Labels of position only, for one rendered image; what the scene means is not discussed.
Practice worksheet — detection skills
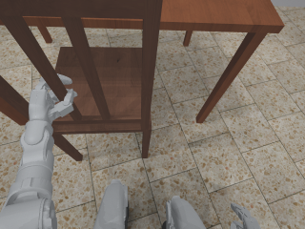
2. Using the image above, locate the left robot upper arm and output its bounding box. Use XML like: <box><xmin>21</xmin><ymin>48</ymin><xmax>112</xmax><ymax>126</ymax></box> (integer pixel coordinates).
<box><xmin>0</xmin><ymin>198</ymin><xmax>58</xmax><ymax>229</ymax></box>

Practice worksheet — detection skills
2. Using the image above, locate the chair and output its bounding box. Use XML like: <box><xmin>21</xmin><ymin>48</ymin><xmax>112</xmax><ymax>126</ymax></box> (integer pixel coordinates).
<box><xmin>0</xmin><ymin>0</ymin><xmax>163</xmax><ymax>161</ymax></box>

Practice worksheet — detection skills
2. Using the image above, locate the right robot shin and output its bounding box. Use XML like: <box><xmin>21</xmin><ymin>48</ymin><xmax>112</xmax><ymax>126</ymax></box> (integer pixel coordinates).
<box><xmin>166</xmin><ymin>196</ymin><xmax>180</xmax><ymax>229</ymax></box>

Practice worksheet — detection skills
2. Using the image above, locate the right robot thigh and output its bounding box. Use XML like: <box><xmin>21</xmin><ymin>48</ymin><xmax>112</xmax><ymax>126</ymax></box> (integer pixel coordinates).
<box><xmin>165</xmin><ymin>198</ymin><xmax>206</xmax><ymax>229</ymax></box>

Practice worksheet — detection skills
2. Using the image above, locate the table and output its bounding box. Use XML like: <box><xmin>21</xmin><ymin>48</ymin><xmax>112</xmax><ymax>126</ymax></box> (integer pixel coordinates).
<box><xmin>0</xmin><ymin>0</ymin><xmax>285</xmax><ymax>126</ymax></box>

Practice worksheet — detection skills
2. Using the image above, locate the robot left forearm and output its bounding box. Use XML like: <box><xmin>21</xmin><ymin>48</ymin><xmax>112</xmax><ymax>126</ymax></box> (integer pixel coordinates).
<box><xmin>0</xmin><ymin>119</ymin><xmax>54</xmax><ymax>216</ymax></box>

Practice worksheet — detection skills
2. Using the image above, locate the robot left hand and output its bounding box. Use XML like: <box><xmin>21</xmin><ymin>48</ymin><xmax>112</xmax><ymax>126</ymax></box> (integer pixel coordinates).
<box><xmin>29</xmin><ymin>73</ymin><xmax>78</xmax><ymax>125</ymax></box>

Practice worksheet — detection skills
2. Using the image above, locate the robot right hand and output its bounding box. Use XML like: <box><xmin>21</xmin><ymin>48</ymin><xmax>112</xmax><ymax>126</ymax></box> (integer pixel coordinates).
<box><xmin>230</xmin><ymin>202</ymin><xmax>261</xmax><ymax>229</ymax></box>

